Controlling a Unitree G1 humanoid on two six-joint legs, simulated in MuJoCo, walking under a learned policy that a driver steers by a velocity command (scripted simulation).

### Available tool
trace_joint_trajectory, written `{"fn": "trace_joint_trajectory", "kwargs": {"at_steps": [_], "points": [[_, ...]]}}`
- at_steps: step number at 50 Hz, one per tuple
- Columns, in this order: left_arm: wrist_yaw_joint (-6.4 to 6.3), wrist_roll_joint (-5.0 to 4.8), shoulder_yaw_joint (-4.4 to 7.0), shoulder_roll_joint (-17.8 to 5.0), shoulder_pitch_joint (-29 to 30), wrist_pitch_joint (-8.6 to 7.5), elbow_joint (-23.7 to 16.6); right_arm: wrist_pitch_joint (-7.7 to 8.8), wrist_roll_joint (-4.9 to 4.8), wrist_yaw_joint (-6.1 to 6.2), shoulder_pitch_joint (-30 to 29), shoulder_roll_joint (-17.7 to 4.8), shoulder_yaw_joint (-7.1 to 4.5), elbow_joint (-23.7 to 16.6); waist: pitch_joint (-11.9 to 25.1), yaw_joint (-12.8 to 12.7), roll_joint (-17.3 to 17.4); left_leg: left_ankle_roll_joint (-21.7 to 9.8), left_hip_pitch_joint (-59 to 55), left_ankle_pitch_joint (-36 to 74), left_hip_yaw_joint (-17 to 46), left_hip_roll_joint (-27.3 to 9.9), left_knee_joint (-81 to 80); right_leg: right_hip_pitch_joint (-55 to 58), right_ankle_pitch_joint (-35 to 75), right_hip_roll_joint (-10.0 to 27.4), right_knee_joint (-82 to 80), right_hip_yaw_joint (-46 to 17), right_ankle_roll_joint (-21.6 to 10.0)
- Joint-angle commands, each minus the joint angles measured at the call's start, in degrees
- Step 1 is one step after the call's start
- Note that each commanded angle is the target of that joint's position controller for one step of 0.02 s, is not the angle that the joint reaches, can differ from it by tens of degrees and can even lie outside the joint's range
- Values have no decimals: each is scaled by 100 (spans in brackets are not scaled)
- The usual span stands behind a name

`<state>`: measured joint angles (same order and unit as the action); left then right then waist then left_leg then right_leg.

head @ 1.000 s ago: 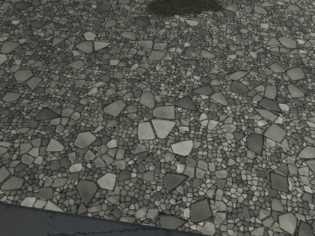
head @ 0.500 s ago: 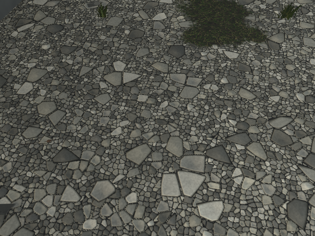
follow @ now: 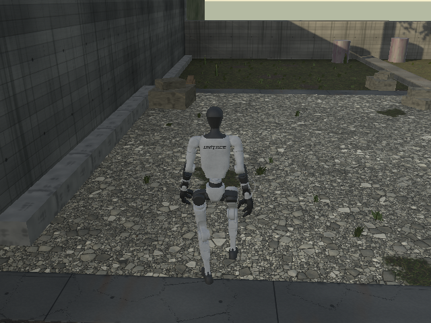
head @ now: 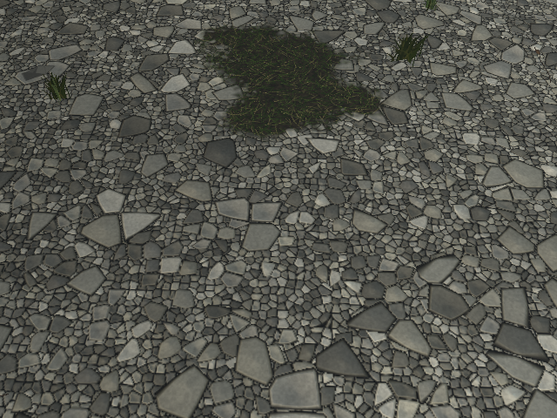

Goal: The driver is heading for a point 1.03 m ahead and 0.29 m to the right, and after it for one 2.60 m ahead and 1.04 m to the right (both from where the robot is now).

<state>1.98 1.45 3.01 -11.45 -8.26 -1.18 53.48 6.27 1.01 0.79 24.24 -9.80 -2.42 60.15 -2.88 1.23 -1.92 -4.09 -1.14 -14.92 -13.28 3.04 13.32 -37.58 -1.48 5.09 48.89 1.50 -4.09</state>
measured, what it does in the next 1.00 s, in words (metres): walks ahead, turning right: right foot, then left foot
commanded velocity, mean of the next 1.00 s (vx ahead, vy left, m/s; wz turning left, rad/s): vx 0.50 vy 0.00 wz -0.51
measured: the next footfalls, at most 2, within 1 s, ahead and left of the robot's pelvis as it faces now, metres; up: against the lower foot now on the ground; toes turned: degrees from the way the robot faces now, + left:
right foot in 0.18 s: +0.25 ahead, -0.09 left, +0.00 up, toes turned -12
left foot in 0.72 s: +0.62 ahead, -0.04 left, +0.00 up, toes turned -27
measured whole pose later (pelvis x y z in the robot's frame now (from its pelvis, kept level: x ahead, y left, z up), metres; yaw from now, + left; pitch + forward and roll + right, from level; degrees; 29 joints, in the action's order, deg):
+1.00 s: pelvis +0.55 -0.11 +0.00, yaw -32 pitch +1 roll +1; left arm 2.3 2.4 3.2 -16.3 -11.5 -1.4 45.8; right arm 5.4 1.1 -0.8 20.4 -14.2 -2.6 49.4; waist -1.4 1.7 -2.8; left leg -2.5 7.9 -10.8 -5.8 1.5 17.7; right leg -33.0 -13.8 0.3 58.3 -4.6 -3.0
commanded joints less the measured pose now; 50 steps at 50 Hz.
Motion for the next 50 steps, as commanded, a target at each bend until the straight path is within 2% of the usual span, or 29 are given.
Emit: {"fn": "trace_joint_trajectory", "kwargs": {"at_steps": [1,3,6,8,9,10,11,12,13,14,15,16,17,20,25,31,33,34,35,36,37,38,39,40,41,43,44,47,50], "points": [[49,3,-70,-25,706,-60,-533,60,-8,77,269,-689,-95,-180,-384,74,566,-240,223,2984,322,-1585,-467,148,236,-161,-826,475,-62],[60,27,-60,-79,878,-67,-649,11,5,122,432,-746,-107,-111,-384,96,570,-240,-220,3572,182,-1712,-227,203,-50,-277,-1125,636,-198],[33,52,29,-249,466,-60,-595,-75,35,194,316,-942,-159,-129,-55,-195,796,-203,-639,5782,-94,-1834,771,897,-848,-712,-1267,887,-549],[-2,71,163,-482,-499,-92,-328,-171,51,181,184,-1105,-214,-224,496,-596,844,-228,-505,6052,-152,-1863,2392,1979,-1266,-1064,-1571,884,-844],[-52,131,290,-726,-1294,-131,-105,-193,22,135,42,-1158,-233,-336,882,-1017,591,-88,250,5002,-217,-1774,3788,3170,-1168,-964,-2123,488,-1067],[-129,190,467,-1331,-1644,-135,-103,-179,-59,60,115,-741,-155,-630,1459,-973,-360,141,2121,1423,-208,-1246,5821,4759,-1566,581,-2265,-1665,-1624],[-117,60,520,-1640,-1512,-62,-222,-123,-94,-41,-171,-738,-171,-1055,1759,-744,-853,337,3911,-1723,800,-48,7259,5513,-1337,1565,-3192,-4544,-2348],[-158,-34,474,-1474,-1341,-11,-174,-59,-31,-75,-877,-923,-195,-1194,992,-755,-7,261,4589,-1079,1478,-537,7089,5062,-1259,1352,-3364,-3641,-2061],[-188,-76,407,-1211,-1046,-24,-183,20,-76,-95,-956,-885,-168,-1264,477,-547,167,246,4482,-544,1456,-742,6584,4327,-822,1197,-3482,-2987,-1798],[-197,-75,343,-972,-769,-62,-223,19,-49,-76,-840,-862,-179,-1170,172,-252,532,274,4109,-333,1457,-914,6043,3694,-104,887,-3567,-2463,-1516],[-226,-127,292,-842,-623,-113,-250,-78,69,-68,-741,-831,-180,-1164,104,-59,527,368,3753,-294,1467,-994,5721,3272,427,624,-3603,-2054,-1379],[-233,-151,254,-772,-586,-179,-272,-201,161,-87,-627,-760,-168,-1142,180,41,407,453,3438,-251,1478,-1047,5489,3039,782,435,-3619,-1797,-1298],[-232,-173,248,-813,-663,-245,-265,-301,189,-114,-633,-723,-166,-1187,234,86,329,534,3369,-264,1427,-1027,5354,2965,1089,316,-3622,-1683,-1307],[-220,-172,289,-1044,-1045,-311,-221,-436,176,-159,-1157,-709,-153,-1447,140,-20,127,712,3652,229,1274,-1014,4729,2851,1398,100,-3689,-1508,-1183],[-215,-146,277,-1070,-1725,-260,-212,-464,140,-188,-2312,-791,-119,-1916,56,-459,-109,742,4296,1096,1278,-849,3596,3484,1459,39,-3618,-1757,-904],[-300,-63,281,-1177,-2101,-234,-263,-350,70,-239,-3216,-847,-10,-2392,-23,-716,-232,544,4225,1238,1310,-491,2393,4213,1970,199,-3207,-2136,-910],[-344,-49,307,-1285,-1893,-244,-347,-294,44,-220,-2934,-972,-23,-2403,15,-494,-301,400,3501,1083,1384,-379,1915,4108,2271,241,-2983,-2231,-737],[-340,-46,322,-1362,-1637,-258,-424,-265,29,-181,-2460,-1074,-61,-2286,150,-236,-329,294,2691,859,1352,-235,1696,3835,2832,161,-2668,-2154,-582],[-298,-45,338,-1431,-1510,-285,-469,-224,19,-118,-1768,-1250,-136,-2072,509,36,-252,192,1744,721,1277,-66,1597,3668,3390,1,-1980,-2094,-455],[-234,-96,337,-1428,-1364,-329,-515,-151,46,-39,-900,-1405,-201,-1878,992,497,-9,39,476,958,1438,-325,1288,3171,3014,-331,-845,-1875,-328],[-185,-153,204,-932,-1473,-374,-727,-129,198,72,-7,-1837,-291,-1860,1902,716,636,-198,-887,-124,2811,-1735,1248,2357,930,-707,789,-1495,-244],[-203,-323,151,-595,-2288,-319,-845,-197,264,41,-335,-2201,-376,-1923,2353,89,2137,-870,-1719,-239,5517,-3018,484,732,-3155,-1531,2183,-965,-92],[-252,-61,185,-1062,-2115,-229,-641,-268,147,-5,-744,-1622,-300,-2000,1610,-35,1068,-824,-920,-1019,5523,-2743,342,325,-2644,-936,2586,-982,-149],[-195,-8,195,-1045,-1726,-204,-638,-267,93,-26,-1094,-1154,-182,-2026,812,-70,506,-737,-42,-905,4532,-2448,212,383,-2065,-747,2420,-888,-108],[-154,6,164,-920,-1504,-193,-677,-248,112,-56,-1205,-951,-121,-1966,464,-112,281,-648,481,-282,3796,-2149,74,494,-1806,-597,2175,-828,-70],[-56,80,127,-765,-1475,-102,-706,-168,81,-69,-1035,-935,-94,-1765,267,-220,680,-549,1031,588,2903,-1779,-137,773,-1714,-465,1867,-769,-2],[-32,88,114,-729,-1465,-65,-717,-97,53,-104,-905,-972,-104,-1669,279,-238,797,-605,1094,1094,2735,-1759,-158,828,-1710,-483,1777,-755,16],[25,99,80,-690,-1050,-27,-855,39,-3,-165,-651,-1034,-125,-1482,228,-237,764,-697,930,1611,2240,-1717,-367,402,-1402,-450,1377,-752,77],[92,104,-1,-623,-298,-57,-1110,20,-13,-175,-460,-1043,-125,-1335,74,-141,690,-678,832,1629,1796,-1578,-572,85,-810,-291,488,-525,197]]}}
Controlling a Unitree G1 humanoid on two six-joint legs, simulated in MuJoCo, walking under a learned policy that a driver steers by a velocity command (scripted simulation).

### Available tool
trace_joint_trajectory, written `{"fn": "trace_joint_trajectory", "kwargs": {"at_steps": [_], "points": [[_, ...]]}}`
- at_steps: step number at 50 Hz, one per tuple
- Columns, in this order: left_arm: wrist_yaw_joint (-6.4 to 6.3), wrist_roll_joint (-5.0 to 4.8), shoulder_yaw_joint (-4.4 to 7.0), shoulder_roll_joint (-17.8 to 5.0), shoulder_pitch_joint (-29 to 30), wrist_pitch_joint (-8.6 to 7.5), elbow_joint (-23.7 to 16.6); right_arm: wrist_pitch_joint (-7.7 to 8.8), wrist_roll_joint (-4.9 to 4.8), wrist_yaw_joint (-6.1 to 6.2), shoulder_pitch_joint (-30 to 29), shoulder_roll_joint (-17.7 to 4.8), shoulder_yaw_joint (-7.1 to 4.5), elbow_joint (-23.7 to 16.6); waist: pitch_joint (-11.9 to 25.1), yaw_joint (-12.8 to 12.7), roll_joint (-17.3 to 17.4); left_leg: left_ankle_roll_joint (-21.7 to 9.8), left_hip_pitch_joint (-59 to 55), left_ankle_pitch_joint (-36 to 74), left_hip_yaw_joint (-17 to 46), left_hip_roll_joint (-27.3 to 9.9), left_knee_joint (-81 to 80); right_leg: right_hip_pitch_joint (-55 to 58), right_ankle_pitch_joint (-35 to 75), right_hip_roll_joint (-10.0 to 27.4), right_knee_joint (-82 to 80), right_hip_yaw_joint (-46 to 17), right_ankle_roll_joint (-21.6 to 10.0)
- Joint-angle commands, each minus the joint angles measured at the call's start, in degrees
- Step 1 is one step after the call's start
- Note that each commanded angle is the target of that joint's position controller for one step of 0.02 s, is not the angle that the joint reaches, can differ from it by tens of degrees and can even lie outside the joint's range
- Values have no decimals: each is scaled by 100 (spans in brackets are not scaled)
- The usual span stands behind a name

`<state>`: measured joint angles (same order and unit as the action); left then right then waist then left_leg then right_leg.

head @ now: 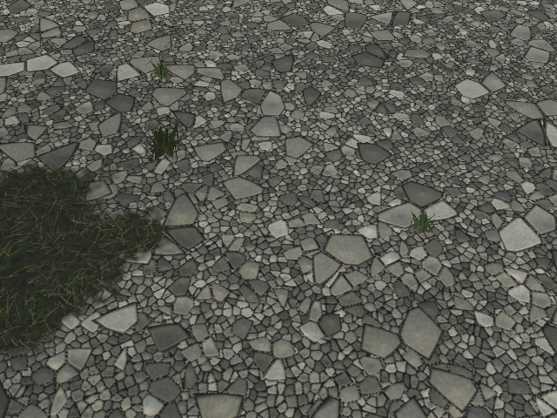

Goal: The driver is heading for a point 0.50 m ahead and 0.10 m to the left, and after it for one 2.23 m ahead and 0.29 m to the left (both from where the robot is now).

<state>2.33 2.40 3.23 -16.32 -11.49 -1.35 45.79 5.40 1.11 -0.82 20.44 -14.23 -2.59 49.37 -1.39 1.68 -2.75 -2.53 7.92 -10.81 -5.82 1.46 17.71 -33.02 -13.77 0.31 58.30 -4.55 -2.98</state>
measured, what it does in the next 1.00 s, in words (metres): walks ahead, turning left: right foot, then left foot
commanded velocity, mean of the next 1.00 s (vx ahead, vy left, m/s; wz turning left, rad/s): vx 0.40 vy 0.00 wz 0.28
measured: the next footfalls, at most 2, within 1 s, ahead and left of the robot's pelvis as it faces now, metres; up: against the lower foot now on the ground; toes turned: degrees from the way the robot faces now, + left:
right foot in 0.24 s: +0.26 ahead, -0.12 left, +0.00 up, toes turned -4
left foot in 0.76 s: +0.51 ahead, +0.09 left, +0.00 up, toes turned +21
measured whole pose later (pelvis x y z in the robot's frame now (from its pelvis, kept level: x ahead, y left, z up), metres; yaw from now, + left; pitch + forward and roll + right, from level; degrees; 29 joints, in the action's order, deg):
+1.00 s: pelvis +0.44 +0.01 -0.01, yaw +22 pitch +1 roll -1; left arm -1.3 1.9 2.2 -13.9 -8.2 0.0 44.7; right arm 0.2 0.4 -0.3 13.0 -15.4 -3.9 46.2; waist -5.8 0.8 -0.9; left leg -7.6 19.0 -5.9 0.2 7.5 24.3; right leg -33.4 -21.1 4.0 65.7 -2.8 2.6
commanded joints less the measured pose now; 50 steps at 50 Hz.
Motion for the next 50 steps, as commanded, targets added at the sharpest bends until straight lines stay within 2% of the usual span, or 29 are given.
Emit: {"fn": "trace_joint_trajectory", "kwargs": {"at_steps": [1,4,8,10,11,12,13,14,15,16,18,19,20,21,25,31,34,36,37,38,39,40,41,42,43,44,45,48,50], "points": [[82,4,-68,-77,248,-58,-405,90,-37,-22,-49,-596,-106,-219,-98,-158,774,-795,-31,1270,876,-1326,-1031,-263,646,242,-853,251,119],[117,-24,-182,47,885,-101,-575,64,-59,-33,219,-711,-129,-78,-146,19,817,-716,21,1577,605,-1244,-980,235,986,263,-1867,677,140],[44,-32,-165,-123,1149,-141,-688,-21,-34,-8,541,-889,-172,116,-182,67,857,-660,-524,2104,709,-1546,-626,549,547,146,-2484,839,-52],[-11,17,-117,-181,634,-199,-527,-90,-50,18,507,-930,-174,180,43,-219,797,-553,-666,3114,560,-1498,169,1351,352,-96,-2974,944,-232],[-63,79,-44,-306,-157,-263,-229,-119,-68,25,551,-826,-134,209,483,-529,550,-439,-437,3351,312,-1239,1171,2412,425,-204,-3281,934,-368],[-140,201,77,-691,-1151,-317,-32,-111,-99,20,474,-595,-47,27,1173,-934,30,-291,552,2014,155,-977,2651,3851,-110,816,-3438,-193,-653],[-218,206,223,-1302,-1456,-287,-15,-107,-210,-9,908,51,104,-224,1703,-759,-1304,-54,2574,-1696,-115,-34,4564,5215,-435,2498,-4039,-2745,-1263],[-239,-54,235,-1136,-1363,-219,-9,-180,-73,74,641,-676,-92,-121,1506,-840,-595,-143,3016,-1923,635,-116,5214,4712,-492,2463,-4238,-2997,-1336],[-235,-82,120,-746,-893,-231,-32,-176,-83,51,286,-678,-122,-191,741,-616,-304,-211,3138,-1437,848,-384,5208,4070,-241,2139,-4304,-2062,-1150],[-208,-86,37,-422,-600,-284,-28,-165,-110,19,176,-540,-93,-173,366,-457,-178,-203,2942,-1042,856,-557,4908,3436,206,1854,-4537,-1400,-944],[-236,-110,-54,-101,-346,-372,32,-306,12,-44,281,-437,-114,-11,37,-176,-207,-117,2494,-654,861,-688,4577,2763,674,1357,-4867,-502,-498],[-248,-109,-42,-169,-399,-425,60,-371,35,-86,427,-334,-108,10,127,-95,-372,-71,2346,-549,819,-650,4599,2671,1003,1439,-4920,-335,-557],[-240,-123,-46,-115,-517,-482,127,-415,42,-104,338,-326,-125,26,25,-76,-176,-60,2430,-438,838,-656,4643,2673,1606,1356,-4924,-94,-491],[-249,-161,-5,-251,-550,-520,173,-451,50,-130,241,-255,-126,-38,41,-14,-270,-12,2588,-277,792,-652,4603,2713,1585,1416,-5008,48,-568],[-285,-142,14,-241,-836,-539,333,-496,52,-187,-600,-241,-138,-288,-225,-138,-29,101,3293,464,745,-735,4173,2905,1809,1350,-5167,646,-593],[-338,-138,23,-332,-1196,-502,568,-463,83,-286,-1724,-88,-6,-723,-477,-389,-69,-50,3057,1118,130,-587,2452,3277,2517,1336,-5027,1398,-478],[-408,-141,34,-437,-1248,-417,670,-414,138,-284,-1706,-86,4,-803,-410,-308,-94,-283,2526,726,-283,-220,1883,3649,4772,1339,-4181,1769,-326],[-472,-150,93,-627,-1104,-348,656,-380,170,-222,-999,-228,-61,-632,45,-28,-302,-499,1760,285,-444,203,1783,3770,6178,1310,-3015,1860,-226],[-480,-167,117,-694,-1025,-299,616,-328,192,-182,-421,-364,-130,-484,405,197,-295,-637,1114,333,-334,338,1504,3638,5955,1288,-2066,1831,-191],[-455,-234,128,-715,-884,-276,549,-247,261,-109,244,-572,-230,-294,797,582,-17,-819,113,1224,-73,279,794,3112,4659,1082,-678,1892,-7],[-420,-205,34,-268,-1091,-288,334,-203,229,-36,392,-1190,-377,-259,1279,370,851,-1132,-1329,3882,1367,-1111,1305,1575,144,533,1060,1848,192],[-399,-335,7,-146,-1562,-231,91,-267,66,-28,386,-1793,-546,-403,2297,149,1555,-2417,-2765,6258,3862,-2527,1220,-27,-2446,-445,2903,981,411],[-400,-172,26,-361,-1120,-200,108,-377,-137,31,271,-1580,-541,-515,2244,305,406,-2266,-2325,5722,3287,-2297,933,-228,-1738,16,2835,234,395],[-387,-208,1,-290,-738,-216,-20,-431,-166,74,-185,-1239,-444,-561,1364,187,378,-2080,-1441,4958,2773,-2062,669,-350,-1271,179,2519,274,404],[-394,-148,8,-284,-600,-210,-7,-473,-155,94,-483,-888,-340,-573,717,-31,111,-1749,-665,4387,2447,-1692,392,-263,-1052,336,2011,278,432],[-387,-54,28,-318,-586,-118,-31,-494,-195,117,-632,-714,-289,-599,459,-179,162,-1557,-122,4147,2191,-1428,228,-40,-972,412,1638,246,473],[-379,0,30,-285,-741,12,-10,-494,-172,117,-683,-632,-253,-610,446,-295,262,-1427,234,4111,2005,-1264,148,282,-908,417,1396,253,514],[-373,-38,8,-156,-804,202,-71,-426,-57,64,-662,-926,-331,-651,703,-394,352,-1297,542,3990,1865,-1016,126,515,-694,302,922,309,588],[-382,-48,22,-192,-642,249,-135,-450,-47,69,-625,-979,-350,-690,751,-333,494,-1185,543,3328,1906,-941,51,383,-475,298,632,293,607]]}}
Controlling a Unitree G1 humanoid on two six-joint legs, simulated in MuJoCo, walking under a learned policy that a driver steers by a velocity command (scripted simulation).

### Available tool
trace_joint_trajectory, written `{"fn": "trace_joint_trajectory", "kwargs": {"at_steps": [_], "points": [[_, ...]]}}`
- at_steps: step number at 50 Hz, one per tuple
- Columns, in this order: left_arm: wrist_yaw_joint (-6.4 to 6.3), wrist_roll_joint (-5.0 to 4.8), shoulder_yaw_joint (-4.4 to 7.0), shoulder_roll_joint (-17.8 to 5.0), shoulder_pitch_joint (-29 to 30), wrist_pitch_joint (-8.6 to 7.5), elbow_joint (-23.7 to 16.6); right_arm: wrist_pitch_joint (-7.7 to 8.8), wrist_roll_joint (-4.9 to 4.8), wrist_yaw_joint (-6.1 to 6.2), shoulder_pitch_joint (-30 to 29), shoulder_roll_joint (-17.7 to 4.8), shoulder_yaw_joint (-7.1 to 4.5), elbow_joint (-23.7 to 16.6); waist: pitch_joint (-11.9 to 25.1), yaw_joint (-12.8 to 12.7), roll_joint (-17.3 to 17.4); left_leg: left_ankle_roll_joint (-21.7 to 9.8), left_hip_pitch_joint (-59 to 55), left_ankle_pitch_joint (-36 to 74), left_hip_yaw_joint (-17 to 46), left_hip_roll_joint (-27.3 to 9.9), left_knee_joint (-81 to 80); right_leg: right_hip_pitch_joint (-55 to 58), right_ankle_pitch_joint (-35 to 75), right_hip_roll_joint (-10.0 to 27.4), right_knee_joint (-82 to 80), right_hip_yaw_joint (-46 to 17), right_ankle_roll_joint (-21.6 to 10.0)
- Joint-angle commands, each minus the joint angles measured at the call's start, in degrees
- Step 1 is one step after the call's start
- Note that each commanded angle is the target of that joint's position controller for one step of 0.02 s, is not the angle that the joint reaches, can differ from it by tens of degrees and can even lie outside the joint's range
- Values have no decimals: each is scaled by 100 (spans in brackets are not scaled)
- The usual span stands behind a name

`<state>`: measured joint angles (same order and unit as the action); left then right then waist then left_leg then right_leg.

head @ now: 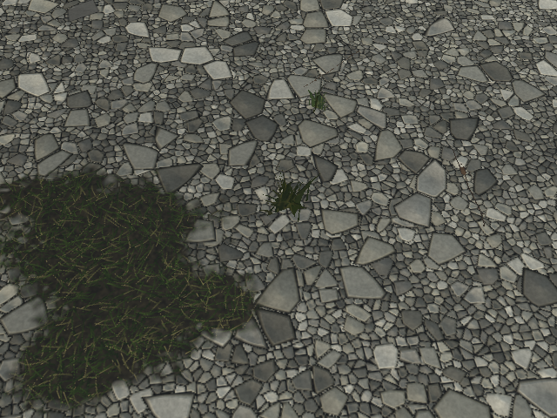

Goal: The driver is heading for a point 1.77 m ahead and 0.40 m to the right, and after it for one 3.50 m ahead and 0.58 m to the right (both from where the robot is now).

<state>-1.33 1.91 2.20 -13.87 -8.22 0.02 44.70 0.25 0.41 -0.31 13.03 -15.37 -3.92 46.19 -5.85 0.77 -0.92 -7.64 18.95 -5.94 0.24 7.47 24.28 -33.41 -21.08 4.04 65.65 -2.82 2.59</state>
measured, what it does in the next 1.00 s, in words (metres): steps on the spot: right foot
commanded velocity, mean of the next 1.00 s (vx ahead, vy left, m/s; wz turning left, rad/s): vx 0.03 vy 0.00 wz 0.12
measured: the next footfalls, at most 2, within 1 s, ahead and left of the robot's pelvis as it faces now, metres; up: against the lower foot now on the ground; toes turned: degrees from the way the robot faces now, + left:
right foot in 0.34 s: +0.09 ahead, -0.15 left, +0.00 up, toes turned +6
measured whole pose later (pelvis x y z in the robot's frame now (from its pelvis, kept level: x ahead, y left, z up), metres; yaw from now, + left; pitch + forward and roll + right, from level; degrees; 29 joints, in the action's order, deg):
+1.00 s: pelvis +0.06 -0.07 +0.01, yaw +5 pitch -2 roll +0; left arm -1.9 0.5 0.0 -12.3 -13.9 -0.1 60.0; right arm -0.8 0.4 2.0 13.3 -12.2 0.0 63.7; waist -2.0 0.3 0.3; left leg 0.0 8.1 -10.4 5.2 2.3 20.4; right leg -6.3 -12.7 -2.8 20.8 -0.2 -3.0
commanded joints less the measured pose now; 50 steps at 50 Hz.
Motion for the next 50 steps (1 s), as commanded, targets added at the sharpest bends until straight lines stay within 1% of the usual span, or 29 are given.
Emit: {"fn": "trace_joint_trajectory", "kwargs": {"at_steps": [1,5,8,10,13,14,15,16,17,18,19,20,21,22,23,24,25,26,28,30,33,42,50], "points": [[-22,2,134,-467,-865,135,-52,42,25,27,140,-835,-206,-388,1188,-190,399,-620,-571,2410,1347,-1521,-668,358,344,-67,-245,110,56],[-39,-20,150,-516,-410,201,-166,-35,57,55,311,-754,-168,-377,1020,27,603,-505,-753,842,1675,-1558,-901,181,481,-44,-872,17,50],[-46,-55,133,-495,-248,201,-187,-60,101,69,379,-719,-141,-349,885,131,670,-522,-865,294,1841,-1617,-931,337,338,-107,-1429,3,-17],[-53,-93,116,-471,-241,183,-177,-74,132,69,360,-701,-119,-332,814,155,707,-555,-821,320,1878,-1626,-842,642,98,-212,-1814,58,-85],[-93,-161,92,-449,-402,149,-132,-109,150,69,280,-700,-84,-299,786,122,752,-544,-751,764,1992,-1657,-594,1271,-239,-423,-2556,183,-228],[-113,-177,81,-421,-526,134,-91,-122,132,81,237,-690,-66,-279,777,58,726,-498,-749,958,2038,-1656,-479,1526,-166,-473,-2999,223,-282],[-132,-178,60,-354,-734,105,-13,-136,88,103,155,-659,-37,-261,757,-88,646,-379,-661,1087,2018,-1585,-310,1940,214,-507,-3765,274,-345],[-153,-149,39,-332,-896,47,51,-134,40,129,136,-579,8,-245,746,-185,503,-148,-402,917,1984,-1470,-156,2511,925,-380,-4675,126,-411],[-191,-33,64,-603,-844,-28,18,-91,14,130,284,-313,95,-270,798,-30,-65,175,-140,245,1738,-1170,214,2869,1150,361,-5157,-665,-556],[-172,-24,91,-993,-309,-61,-147,-68,-56,117,558,-81,155,-279,719,364,-898,427,222,-1113,922,-377,492,2793,2664,1318,-5223,-1712,-1010],[-101,-62,22,-698,-238,-81,-108,-113,24,148,432,-348,105,-133,763,167,-803,496,-466,-1812,609,-400,723,2133,3262,1555,-4994,-1590,-1439],[-54,-81,-59,-493,-120,-122,-105,-138,22,144,363,-363,101,-89,727,213,-684,510,-732,-1576,606,-464,613,2048,3247,1252,-4967,-1274,-1386],[-44,-88,-68,-512,-69,-131,-36,-143,26,135,251,-295,123,-44,637,216,-690,533,-859,-1045,622,-513,236,2060,2880,913,-4892,-948,-1137],[-61,-94,-58,-585,-115,-124,12,-141,39,119,135,-312,130,-15,631,178,-793,556,-966,-506,648,-555,-4,2161,2597,644,-4836,-747,-916],[-78,-115,-49,-632,-187,-126,57,-136,67,102,92,-366,135,10,658,139,-804,592,-1049,-97,716,-640,-163,2255,2519,514,-4777,-668,-802],[-72,-125,-34,-675,-260,-121,87,-120,73,108,106,-418,144,76,699,97,-664,637,-1109,162,776,-751,-235,2335,2384,431,-4741,-645,-739],[-47,-158,-35,-641,-515,-113,153,-108,41,116,63,-456,143,166,670,-72,-466,670,-1146,199,853,-833,-218,2247,2009,337,-4870,-670,-686],[-45,-162,-32,-649,-462,-100,228,-100,6,115,176,-390,152,281,575,21,-349,697,-1021,140,861,-851,-256,2363,1758,295,-4896,-593,-673],[-57,-153,-40,-582,-411,-76,313,-92,4,139,180,-340,174,463,437,20,-171,666,-915,152,900,-887,-376,2440,1628,251,-4855,-530,-661],[-51,-141,-38,-567,-427,-76,405,-75,12,172,147,-343,184,613,462,-12,-3,647,-926,302,936,-931,-453,2549,1765,217,-4799,-481,-682],[-48,-145,-35,-554,-461,-81,583,-58,3,192,114,-336,196,823,491,-42,100,642,-947,343,957,-969,-519,2653,1785,181,-4779,-443,-689],[-60,-142,-78,-493,-551,-63,1090,-65,2,233,143,-315,251,1375,395,-40,109,605,-1020,277,962,-1048,-614,2610,1548,111,-4875,-424,-674],[-74,-143,-145,-391,-731,-56,1446,-69,2,254,217,-221,323,1706,310,-40,66,590,-1000,187,928,-1072,-624,2536,1399,73,-4916,-424,-660]]}}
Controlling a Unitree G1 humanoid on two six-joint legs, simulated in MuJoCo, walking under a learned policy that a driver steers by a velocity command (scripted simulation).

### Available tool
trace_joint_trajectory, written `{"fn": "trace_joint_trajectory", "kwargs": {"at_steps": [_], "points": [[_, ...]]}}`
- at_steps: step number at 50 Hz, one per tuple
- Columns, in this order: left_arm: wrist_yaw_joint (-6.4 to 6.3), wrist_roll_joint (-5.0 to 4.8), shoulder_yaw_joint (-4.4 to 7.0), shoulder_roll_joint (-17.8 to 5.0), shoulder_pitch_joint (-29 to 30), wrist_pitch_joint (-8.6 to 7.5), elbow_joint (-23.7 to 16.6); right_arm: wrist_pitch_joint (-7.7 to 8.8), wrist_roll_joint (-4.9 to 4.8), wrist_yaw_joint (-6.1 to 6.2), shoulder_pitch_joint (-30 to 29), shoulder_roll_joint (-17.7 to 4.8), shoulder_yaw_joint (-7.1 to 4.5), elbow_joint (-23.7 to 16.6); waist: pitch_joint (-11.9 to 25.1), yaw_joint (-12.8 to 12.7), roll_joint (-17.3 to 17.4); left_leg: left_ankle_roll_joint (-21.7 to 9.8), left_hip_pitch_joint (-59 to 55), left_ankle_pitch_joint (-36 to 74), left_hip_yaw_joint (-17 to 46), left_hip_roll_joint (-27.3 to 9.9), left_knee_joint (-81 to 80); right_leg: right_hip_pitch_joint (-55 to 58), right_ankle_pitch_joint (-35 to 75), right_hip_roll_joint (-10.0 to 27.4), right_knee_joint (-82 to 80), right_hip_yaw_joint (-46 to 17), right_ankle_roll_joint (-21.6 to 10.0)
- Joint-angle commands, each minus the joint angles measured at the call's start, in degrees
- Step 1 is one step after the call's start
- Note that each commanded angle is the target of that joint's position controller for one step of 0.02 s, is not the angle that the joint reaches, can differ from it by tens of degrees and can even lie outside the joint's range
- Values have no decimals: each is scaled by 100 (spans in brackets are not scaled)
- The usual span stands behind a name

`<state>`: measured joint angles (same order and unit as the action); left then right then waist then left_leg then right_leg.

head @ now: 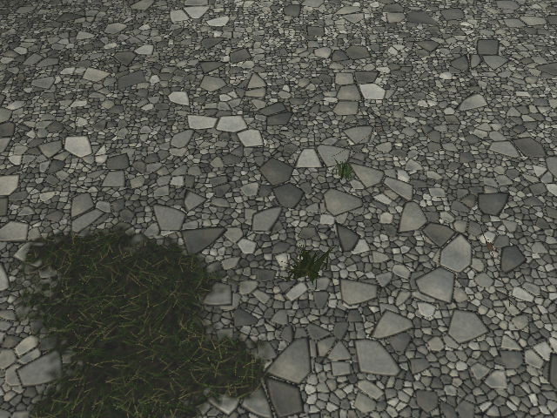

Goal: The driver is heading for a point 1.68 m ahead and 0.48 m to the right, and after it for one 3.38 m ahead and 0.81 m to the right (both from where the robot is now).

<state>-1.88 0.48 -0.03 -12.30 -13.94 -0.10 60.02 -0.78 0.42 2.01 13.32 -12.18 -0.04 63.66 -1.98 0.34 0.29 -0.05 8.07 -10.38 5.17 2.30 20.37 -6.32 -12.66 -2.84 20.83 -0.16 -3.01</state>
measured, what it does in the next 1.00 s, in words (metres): walks ahead: left foot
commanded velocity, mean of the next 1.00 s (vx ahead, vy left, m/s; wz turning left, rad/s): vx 0.11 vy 0.00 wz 0.00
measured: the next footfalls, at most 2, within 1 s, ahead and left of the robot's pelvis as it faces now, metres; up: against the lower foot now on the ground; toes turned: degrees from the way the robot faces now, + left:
left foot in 0.94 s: +0.15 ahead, +0.13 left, +0.00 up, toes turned +3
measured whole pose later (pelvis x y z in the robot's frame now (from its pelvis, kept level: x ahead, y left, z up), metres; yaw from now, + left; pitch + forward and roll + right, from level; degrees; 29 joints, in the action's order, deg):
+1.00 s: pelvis +0.10 +0.05 -0.01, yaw +0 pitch +0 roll +0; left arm -0.2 1.6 2.3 -11.8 -25.5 -2.7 64.3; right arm 4.2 1.3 0.1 14.5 -11.0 -2.3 59.2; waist 0.3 -0.7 -2.5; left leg -3.9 15.4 -15.2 -5.1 1.4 30.8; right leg -11.5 -25.9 -0.2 46.6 -0.6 -4.7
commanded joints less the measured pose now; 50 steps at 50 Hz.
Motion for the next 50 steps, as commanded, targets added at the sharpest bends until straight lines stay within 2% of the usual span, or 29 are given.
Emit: {"fn": "trace_joint_trajectory", "kwargs": {"at_steps": [1,13,29,30,32,33,34,35,36,37,39,41,43,45,46,47,48,49,50], "points": [[-21,0,71,-535,-183,-44,-50,34,0,23,197,-524,-57,-10,-86,2,-55,-170,95,623,430,-555,-232,-181,545,758,-435,-690,-99],[-43,2,17,-354,-424,-54,248,41,-2,48,322,-337,17,242,-156,-15,-25,-158,181,558,375,-558,-192,-230,503,729,-425,-689,-102],[-67,4,0,-169,-651,-72,410,45,-4,78,533,-164,56,370,-198,-24,-33,-130,249,540,321,-563,-109,-220,630,717,-403,-689,-121],[-62,12,-4,-149,-698,-70,424,41,5,78,579,-119,69,385,-84,-43,-61,-138,215,221,286,-512,-120,-181,71,692,-512,-718,-128],[-57,11,103,-402,-783,-22,426,28,53,67,518,-146,42,300,-219,-113,-345,-195,561,-782,4,-197,340,-246,-1541,711,-734,-994,-289],[-51,3,174,-542,-943,16,444,25,99,41,425,-156,25,207,-318,-201,-602,-242,976,-1391,-211,0,834,-228,-2540,909,-912,-1368,-501],[-41,9,229,-614,-1153,44,476,37,162,0,281,-127,23,90,-527,-299,-764,-270,1423,-1670,-438,81,1322,-254,-3321,1258,-1185,-1839,-751],[-35,24,270,-629,-1285,49,504,71,212,-44,147,-76,29,-31,-774,-358,-831,-294,1777,-1640,-605,-37,1808,-337,-3655,1631,-1413,-2255,-990],[-22,58,287,-578,-1378,20,516,124,226,-80,-36,-75,20,-164,-980,-408,-768,-302,2074,-1601,-629,-239,2266,-430,-3547,1904,-1579,-2545,-1171],[-6,98,305,-566,-1422,-29,509,183,214,-113,-166,-106,-4,-276,-1041,-399,-621,-305,2407,-1645,-574,-372,2628,-305,-3210,2022,-1651,-2645,-1265],[15,102,339,-587,-1349,-145,454,309,184,-184,-182,-121,-44,-395,-927,-270,-392,-310,2632,-1501,-556,-526,2698,-32,-2423,1956,-1546,-2350,-1227],[26,81,352,-576,-1262,-238,396,396,128,-244,-254,-140,-90,-511,-727,-208,-436,-298,2276,-1295,-699,-465,2278,-33,-1749,1691,-1386,-1836,-1078],[33,67,367,-605,-1200,-291,353,414,83,-273,-236,-137,-131,-612,-617,-130,-590,-326,1643,-1077,-862,-361,1728,-330,-1420,1552,-1215,-1497,-1004],[55,4,379,-629,-983,-307,285,422,43,-265,341,-48,-163,-477,-547,202,-512,-367,295,-405,-1144,-137,892,-1126,-1328,1349,-782,-1129,-866],[68,19,358,-567,-970,-329,253,433,44,-238,851,-119,-222,-302,-422,391,-317,-366,-566,-465,-1154,15,644,-1600,-1151,1162,-297,-946,-770],[100,59,283,-356,-897,-391,175,484,82,-183,1529,-368,-321,-131,-165,679,223,-439,-1485,-904,-461,-442,224,-2136,-824,808,797,-497,-592],[173,14,136,168,-800,-449,-108,514,126,-128,2304,-1014,-467,-61,236,858,1688,-900,-2145,-2798,2098,-2041,-1015,-3073,-1417,55,2855,398,-254],[211,166,267,-313,-665,-423,-212,427,90,-141,2417,-1010,-484,94,-30,701,1374,-1293,-1636,-3677,3380,-2500,-1450,-3591,-1880,31,4085,163,-313],[267,216,293,-382,-472,-411,-260,416,87,-161,1662,-784,-418,-156,-566,322,598,-1268,-1054,-3556,2891,-2361,-1369,-3776,-1322,442,4561,-78,-382]]}}
Velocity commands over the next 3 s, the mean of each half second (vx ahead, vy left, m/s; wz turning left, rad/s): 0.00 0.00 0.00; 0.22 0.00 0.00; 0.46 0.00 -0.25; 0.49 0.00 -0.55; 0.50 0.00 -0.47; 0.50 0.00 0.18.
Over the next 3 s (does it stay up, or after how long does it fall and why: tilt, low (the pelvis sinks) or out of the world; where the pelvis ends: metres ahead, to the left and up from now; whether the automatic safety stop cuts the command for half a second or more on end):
stays up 1.09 -0.30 -0.02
